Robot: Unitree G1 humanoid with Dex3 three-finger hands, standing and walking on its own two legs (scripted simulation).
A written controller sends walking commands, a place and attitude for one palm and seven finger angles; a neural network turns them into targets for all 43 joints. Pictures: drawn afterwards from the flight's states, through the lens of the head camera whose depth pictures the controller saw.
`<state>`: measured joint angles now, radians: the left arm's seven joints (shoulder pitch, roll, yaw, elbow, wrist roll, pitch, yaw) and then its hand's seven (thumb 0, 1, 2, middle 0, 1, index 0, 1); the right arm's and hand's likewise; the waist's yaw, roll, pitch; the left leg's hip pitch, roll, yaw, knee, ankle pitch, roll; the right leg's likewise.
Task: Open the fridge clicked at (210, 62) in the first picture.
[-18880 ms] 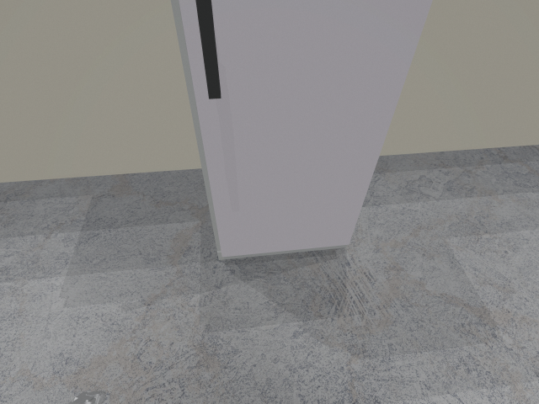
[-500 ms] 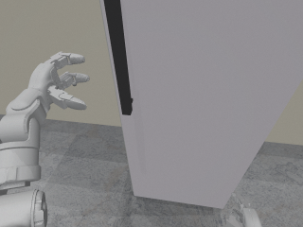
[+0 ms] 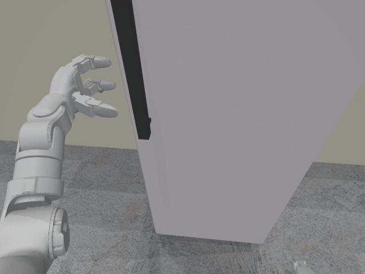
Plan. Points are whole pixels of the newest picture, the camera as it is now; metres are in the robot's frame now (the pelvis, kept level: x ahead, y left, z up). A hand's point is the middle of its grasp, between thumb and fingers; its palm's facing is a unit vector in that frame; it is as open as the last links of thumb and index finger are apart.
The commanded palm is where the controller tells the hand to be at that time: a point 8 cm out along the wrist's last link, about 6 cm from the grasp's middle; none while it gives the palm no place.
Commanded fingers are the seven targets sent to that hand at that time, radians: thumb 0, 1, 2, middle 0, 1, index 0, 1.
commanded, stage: move the hooked fingers beside the handle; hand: left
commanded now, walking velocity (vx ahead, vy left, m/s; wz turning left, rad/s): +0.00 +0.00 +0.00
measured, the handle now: (137, 68) +0.46 +0.12 +0.26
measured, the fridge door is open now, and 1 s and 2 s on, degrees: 0 0 0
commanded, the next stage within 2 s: feel for the door with the fingertips in 0.82 s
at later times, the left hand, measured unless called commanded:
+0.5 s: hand (103, 89) +0.40 +0.18 +0.24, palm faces +0.00 -1.00 -0.03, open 14.0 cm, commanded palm +0.38 +0.24 +0.24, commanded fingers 0.00 -0.50 0.30 -0.30 -1.20 -0.30 -1.20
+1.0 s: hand (105, 89) +0.41 +0.18 +0.24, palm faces +0.01 -1.00 -0.03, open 14.0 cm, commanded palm +0.38 +0.23 +0.24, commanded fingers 0.00 -0.50 0.30 -0.30 -1.20 -0.30 -1.20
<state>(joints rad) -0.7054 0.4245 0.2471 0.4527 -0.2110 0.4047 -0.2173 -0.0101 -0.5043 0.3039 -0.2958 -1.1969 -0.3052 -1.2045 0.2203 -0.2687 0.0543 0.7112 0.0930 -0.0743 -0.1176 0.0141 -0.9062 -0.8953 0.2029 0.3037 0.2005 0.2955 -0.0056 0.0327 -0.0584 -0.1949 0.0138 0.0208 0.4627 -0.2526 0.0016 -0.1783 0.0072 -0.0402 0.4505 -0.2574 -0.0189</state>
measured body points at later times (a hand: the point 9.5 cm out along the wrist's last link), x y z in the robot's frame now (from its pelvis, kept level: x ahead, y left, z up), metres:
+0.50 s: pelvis +0.01 +0.00 +0.00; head -0.02 -0.01 +0.45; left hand +0.39 +0.24 +0.25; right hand +0.16 -0.25 -0.09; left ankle +0.00 +0.12 -0.74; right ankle -0.01 -0.11 -0.74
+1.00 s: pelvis +0.00 +0.00 +0.00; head -0.03 -0.01 +0.45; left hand +0.40 +0.24 +0.24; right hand +0.15 -0.25 -0.10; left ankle +0.00 +0.12 -0.74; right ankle -0.01 -0.11 -0.74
